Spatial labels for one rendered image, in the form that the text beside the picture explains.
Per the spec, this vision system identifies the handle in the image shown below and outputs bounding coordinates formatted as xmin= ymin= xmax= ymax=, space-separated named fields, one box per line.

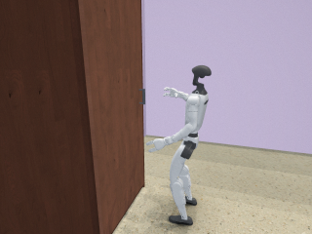
xmin=139 ymin=89 xmax=145 ymax=104

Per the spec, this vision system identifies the humanoid robot torso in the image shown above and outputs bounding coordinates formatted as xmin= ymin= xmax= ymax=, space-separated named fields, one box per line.
xmin=183 ymin=91 xmax=209 ymax=150

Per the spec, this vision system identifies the right robot forearm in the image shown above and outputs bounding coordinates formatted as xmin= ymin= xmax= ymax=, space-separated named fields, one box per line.
xmin=177 ymin=91 xmax=189 ymax=101

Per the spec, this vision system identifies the right robot thigh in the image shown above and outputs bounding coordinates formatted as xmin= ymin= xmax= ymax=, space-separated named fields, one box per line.
xmin=180 ymin=141 xmax=189 ymax=176

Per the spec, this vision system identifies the wardrobe door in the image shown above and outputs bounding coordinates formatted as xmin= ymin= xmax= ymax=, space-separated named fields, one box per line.
xmin=78 ymin=0 xmax=144 ymax=234
xmin=0 ymin=0 xmax=100 ymax=234

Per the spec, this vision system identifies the robot left upper arm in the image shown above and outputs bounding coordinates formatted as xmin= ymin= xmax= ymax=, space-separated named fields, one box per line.
xmin=187 ymin=95 xmax=200 ymax=133

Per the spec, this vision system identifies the robot left hand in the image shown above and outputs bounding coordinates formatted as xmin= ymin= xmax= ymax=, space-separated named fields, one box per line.
xmin=146 ymin=138 xmax=166 ymax=152

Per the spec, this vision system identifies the robot right hand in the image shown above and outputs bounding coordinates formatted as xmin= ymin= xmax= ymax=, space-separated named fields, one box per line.
xmin=163 ymin=87 xmax=178 ymax=98

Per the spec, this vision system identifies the left robot forearm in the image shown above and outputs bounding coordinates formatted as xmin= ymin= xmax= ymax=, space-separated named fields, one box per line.
xmin=164 ymin=124 xmax=193 ymax=145

